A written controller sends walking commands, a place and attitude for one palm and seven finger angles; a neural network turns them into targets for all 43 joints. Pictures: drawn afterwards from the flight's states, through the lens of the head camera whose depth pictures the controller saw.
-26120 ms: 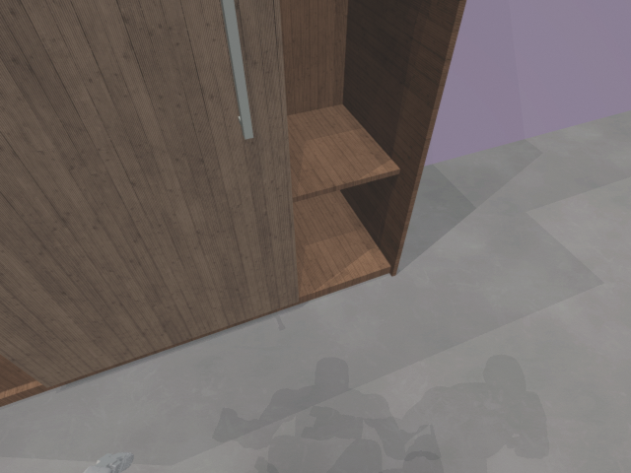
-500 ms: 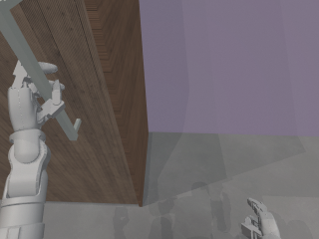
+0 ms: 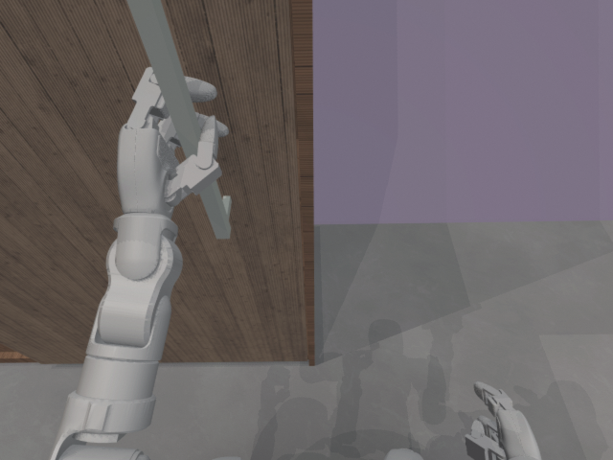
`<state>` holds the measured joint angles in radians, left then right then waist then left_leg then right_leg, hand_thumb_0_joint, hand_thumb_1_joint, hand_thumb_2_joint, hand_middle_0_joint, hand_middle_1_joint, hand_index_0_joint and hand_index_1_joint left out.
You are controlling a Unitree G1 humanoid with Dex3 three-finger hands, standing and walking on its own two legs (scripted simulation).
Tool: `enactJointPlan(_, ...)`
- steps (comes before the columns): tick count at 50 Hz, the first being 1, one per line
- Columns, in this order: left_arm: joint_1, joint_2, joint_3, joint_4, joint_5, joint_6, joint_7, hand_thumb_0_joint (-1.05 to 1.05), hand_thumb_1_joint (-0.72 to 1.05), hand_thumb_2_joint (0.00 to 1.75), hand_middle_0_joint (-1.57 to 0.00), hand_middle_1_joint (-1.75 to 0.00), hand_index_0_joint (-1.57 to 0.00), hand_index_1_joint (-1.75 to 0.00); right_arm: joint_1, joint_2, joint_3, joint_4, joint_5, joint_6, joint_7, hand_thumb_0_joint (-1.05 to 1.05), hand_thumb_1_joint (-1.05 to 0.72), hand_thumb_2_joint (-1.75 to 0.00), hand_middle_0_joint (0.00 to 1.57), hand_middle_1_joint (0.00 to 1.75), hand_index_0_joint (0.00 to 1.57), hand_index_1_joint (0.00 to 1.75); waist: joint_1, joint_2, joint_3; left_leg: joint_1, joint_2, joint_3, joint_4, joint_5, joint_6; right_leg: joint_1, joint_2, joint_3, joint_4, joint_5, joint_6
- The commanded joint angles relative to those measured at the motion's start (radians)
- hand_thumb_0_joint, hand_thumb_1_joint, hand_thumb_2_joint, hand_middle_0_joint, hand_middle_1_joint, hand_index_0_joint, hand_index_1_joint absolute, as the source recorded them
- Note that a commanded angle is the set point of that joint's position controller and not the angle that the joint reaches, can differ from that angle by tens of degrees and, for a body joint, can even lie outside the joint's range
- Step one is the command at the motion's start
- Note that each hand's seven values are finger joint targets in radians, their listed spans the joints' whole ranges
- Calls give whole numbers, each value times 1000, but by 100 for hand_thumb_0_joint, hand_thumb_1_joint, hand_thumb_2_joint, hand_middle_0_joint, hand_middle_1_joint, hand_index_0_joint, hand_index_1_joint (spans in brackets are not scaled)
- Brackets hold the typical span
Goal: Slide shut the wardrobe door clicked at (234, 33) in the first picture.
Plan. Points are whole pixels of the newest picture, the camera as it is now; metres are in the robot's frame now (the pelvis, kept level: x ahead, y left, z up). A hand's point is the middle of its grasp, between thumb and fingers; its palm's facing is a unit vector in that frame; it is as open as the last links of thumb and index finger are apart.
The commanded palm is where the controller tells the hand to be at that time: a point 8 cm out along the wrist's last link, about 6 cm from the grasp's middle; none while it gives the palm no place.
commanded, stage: stop walking and hold the door there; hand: left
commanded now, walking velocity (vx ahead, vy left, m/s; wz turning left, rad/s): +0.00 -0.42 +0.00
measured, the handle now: (194, 124) +0.41 +0.12 +0.22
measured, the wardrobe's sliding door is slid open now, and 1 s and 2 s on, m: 0.00 0.00 0.00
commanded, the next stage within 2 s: loosen the grip on the handle in 0.92 s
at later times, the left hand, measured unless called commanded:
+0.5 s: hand (202, 163) +0.36 +0.10 +0.22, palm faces -0.24 -0.97 -0.06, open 6.0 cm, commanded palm +0.36 +0.11 +0.21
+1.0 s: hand (216, 159) +0.36 +0.09 +0.22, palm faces +0.02 -1.00 -0.05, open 5.9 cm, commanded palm +0.34 +0.15 +0.20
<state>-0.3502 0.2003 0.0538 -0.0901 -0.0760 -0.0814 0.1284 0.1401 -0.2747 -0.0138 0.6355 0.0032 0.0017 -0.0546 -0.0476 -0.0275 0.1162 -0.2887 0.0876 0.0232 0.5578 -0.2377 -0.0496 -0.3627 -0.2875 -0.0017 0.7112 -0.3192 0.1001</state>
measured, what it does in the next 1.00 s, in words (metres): steps on the spot: right foot, then right foot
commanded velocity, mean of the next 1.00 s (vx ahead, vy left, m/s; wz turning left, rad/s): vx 0.00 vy -0.14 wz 0.00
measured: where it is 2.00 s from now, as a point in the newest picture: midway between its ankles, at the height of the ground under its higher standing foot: outside the picture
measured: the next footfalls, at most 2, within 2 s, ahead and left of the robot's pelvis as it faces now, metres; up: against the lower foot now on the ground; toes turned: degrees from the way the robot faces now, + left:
right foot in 0.12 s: +0.07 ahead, -0.08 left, +0.00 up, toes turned -4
right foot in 0.74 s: +0.06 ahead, -0.11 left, +0.00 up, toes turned -2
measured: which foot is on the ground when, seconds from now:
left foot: down 0.00-1.00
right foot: up 0.00-0.10, down 0.12-0.30, up 0.32-0.72, down 0.74-1.00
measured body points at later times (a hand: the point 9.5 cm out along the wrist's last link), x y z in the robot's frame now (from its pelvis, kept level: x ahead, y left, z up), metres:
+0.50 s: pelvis +0.00 +0.07 +0.03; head +0.06 +0.10 +0.48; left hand +0.37 +0.16 +0.22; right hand +0.21 -0.11 -0.07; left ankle +0.02 +0.19 -0.72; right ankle +0.03 -0.09 -0.63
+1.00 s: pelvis +0.00 +0.01 +0.02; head +0.03 +0.00 +0.47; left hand +0.36 +0.15 +0.22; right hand +0.20 -0.19 -0.09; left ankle +0.01 +0.16 -0.72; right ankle +0.02 -0.11 -0.72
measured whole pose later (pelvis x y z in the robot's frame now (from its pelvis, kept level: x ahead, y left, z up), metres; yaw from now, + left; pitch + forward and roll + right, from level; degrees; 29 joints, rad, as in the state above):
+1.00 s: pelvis +0.00 +0.01 +0.02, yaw +3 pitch -3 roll +1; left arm -0.49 0.06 -0.12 0.15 -0.08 -0.07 0.14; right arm 0.11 -0.20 0.00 0.67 0.03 0.00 -0.02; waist 0.06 0.03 0.11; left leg -0.21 0.03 0.01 0.50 -0.24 -0.04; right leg -0.23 -0.05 -0.05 0.56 -0.27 0.01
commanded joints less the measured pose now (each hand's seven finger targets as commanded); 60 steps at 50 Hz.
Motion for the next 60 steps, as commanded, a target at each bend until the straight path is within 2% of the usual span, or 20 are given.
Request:
enactJointPlan(1, -536, -66, -198, -367, 33, -157, -69, 0, 90, 90, -45, -140, -45, -140, -111, -34, -28, -131, 15, -81, 12, 0, -90, -90, 20, 30, 20, 30, 13, 253, -391, 374, 242, -295, -161, 576, 240, -172, 273, -70, 427, -293, -77)
enactJointPlan(2, -502, -161, -281, -277, 34, -153, -92, 0, 90, 90, -45, -140, -45, -140, -114, -1, -18, -120, 22, -86, 23, 0, -90, -90, 20, 30, 20, 30, 19, 141, -364, 325, 211, -184, -102, 643, 229, -109, 232, -57, 241, -262, -78)
enactJointPlan(6, -599, -88, -252, -222, 60, -139, -84, 0, 90, 90, -45, -140, -45, -140, -151, -14, -15, -110, 27, -85, 57, 0, -90, -90, 20, 30, 20, 30, 33, 193, -400, 242, 109, -31, 63, 428, 105, 195, 262, -62, -233, 149, -103)
enactJointPlan(9, -533, 47, -134, -114, 49, -99, -69, 0, 90, 90, -45, -140, -45, -140, -135, -14, -38, -105, 33, -77, 50, 0, -90, -90, 20, 30, 20, 30, 38, -338, -357, -56, -90, 2, 292, -156, 29, 327, 30, 280, -336, 423, -262)
enactJointPlan(10, -551, -77, -234, -118, 43, -100, -83, 0, 90, 90, -45, -140, -45, -140, -136, -9, -33, -101, 29, -75, 52, 0, -90, -90, 20, 30, 20, 30, 46, -406, -336, -99, -70, -40, 342, -225, 35, 369, 11, 228, -313, 497, -296)
enactJointPlan(13, -577, -141, -291, -131, 45, -123, -93, 0, 90, 90, -45, -140, -45, -140, -133, 10, -6, -89, 21, -60, 39, 0, -90, -90, 20, 30, 20, 30, -1, -133, -408, 226, -28, 12, -145, 152, 59, 220, 135, -7, -40, 470, -177)
enactJointPlan(14, -577, -149, -307, -143, 35, -129, -101, 0, 90, 90, -45, -140, -45, -140, -149, -55, -25, -100, 14, -58, 39, 0, -90, -90, 20, 30, 20, 30, -3, 207, -411, 448, 159, -238, -207, 481, 118, -65, 250, -76, 173, 225, -95)
enactJointPlan(15, -609, -199, -353, -139, 34, -136, -109, 0, 90, 90, -45, -140, -45, -140, -156, -37, -28, -115, 9, -47, 56, 0, -90, -90, 20, 30, 20, 30, 15, 329, -432, 526, 318, -467, -218, 676, 190, -218, 274, -15, 320, -174, -92)
enactJointPlan(19, -723, -245, -416, -102, 38, -117, -120, 0, 90, 90, -45, -140, -45, -140, -166, -25, -25, -113, 26, -41, 84, 0, -90, -90, 20, 30, 20, 30, 13, 62, -360, 465, 320, -325, -184, 605, 230, -259, 226, 47, 377, -100, -103)
enactJointPlan(23, -707, -301, -459, -16, 63, -87, -135, 0, 90, 90, -45, -140, -45, -140, -130, -21, -36, -111, 27, -33, 93, 0, -90, -90, 20, 30, 20, 30, 15, 196, -384, 457, 240, -113, -165, 565, 164, -195, 235, -10, 297, -1, -94)
enactJointPlan(34, -715, -247, -412, -28, 43, -94, -110, 0, 90, 90, -45, -140, -45, -140, -157, -6, -11, -128, 37, -54, 60, 0, -90, -90, 20, 30, 20, 30, 28, 208, -387, 306, 177, -69, -99, 442, 126, 172, 282, -74, -182, 106, -90)
enactJointPlan(38, -676, -162, -366, -52, 46, -79, -91, 0, 90, 90, -45, -140, -45, -140, -165, 38, 1, -123, 33, -60, 33, 0, -90, -90, 20, 30, 20, 30, 27, -207, -389, 63, -60, -19, 100, -91, 28, 298, 5, 258, -364, 517, -196)
enactJointPlan(42, -606, -166, -337, -115, 34, -87, -80, 0, 90, 90, -45, -140, -45, -140, -152, 19, -8, -120, 36, -58, 19, 0, -90, -90, 20, 30, 20, 30, 36, -268, -455, 106, -52, -32, -63, 115, 50, 437, 80, 111, -189, 756, -178)
enactJointPlan(46, -571, -266, -406, -81, 34, -92, -88, 0, 90, 90, -45, -140, -45, -140, -164, 7, 0, -139, 27, -44, 32, 0, -90, -90, 20, 30, 20, 30, 34, 120, -440, 304, 106, -122, -117, 476, 121, 178, 224, -16, -134, 283, -93)
enactJointPlan(50, -582, -217, -370, -28, 40, -93, -69, 0, 90, 90, -45, -140, -45, -140, -147, 4, -4, -118, 28, -44, 29, 0, -90, -90, 20, 30, 20, 30, 36, 24, -397, 192, 33, -51, -91, 264, 79, 245, 193, 38, -250, 277, -111)
enactJointPlan(51, -1147, 637, 382, 72, 140, -122, -29, 0, 90, 90, -45, -140, -45, -140, -43, -80, -103, -89, -10, -104, 21, 0, -90, -90, 20, 30, 20, 30, 85, -307, -300, 214, 39, -20, -23, 324, 95, 175, 231, 103, -343, 547, -102)
enactJointPlan(52, -872, 113, 83, 506, 125, -34, -65, 0, 78, 84, -45, -140, -45, -140, -19, -17, -30, -68, -9, -172, 43, 0, -90, -90, 20, 30, 20, 30, -30, -254, -656, 170, -112, 34, -162, 478, 73, 337, 302, -5, -122, 772, -159)
enactJointPlan(54, -460, -107, -21, 396, -18, -26, -117, 0, 54, 73, -45, -140, -45, -140, 25, -51, -38, -50, 35, -174, 47, 0, -90, -90, 20, 30, 20, 30, 56, -45, -611, 239, -77, 16, -92, 550, 27, 253, 275, -61, -106, 647, -142)
enactJointPlan(56, -632, 39, 109, 288, -132, -73, -162, 0, 30, 61, -45, -140, -45, -140, -10, -60, -16, -49, 28, -163, 29, 0, -90, -90, 20, 30, 20, 30, 54, 209, -571, 298, -85, 44, -75, 342, 9, 209, 274, -34, -207, 437, -133)
enactJointPlan(60, -668, 9, 23, 424, -74, -192, -127, 0, -19, 37, -45, -140, -45, -140, -19, -54, 4, -75, 36, -193, 29, 0, -90, -90, 20, 30, 20, 30, -7, -136, -198, 15, -85, 24, -111, -117, 56, 31, 272, 7, -333, -53, -100)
